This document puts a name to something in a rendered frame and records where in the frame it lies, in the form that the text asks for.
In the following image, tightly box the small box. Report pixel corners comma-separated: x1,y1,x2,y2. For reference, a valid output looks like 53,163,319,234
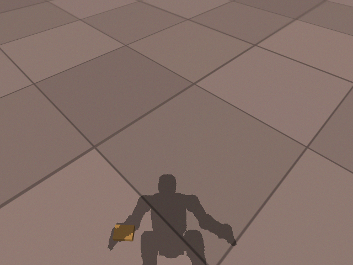
113,225,135,241

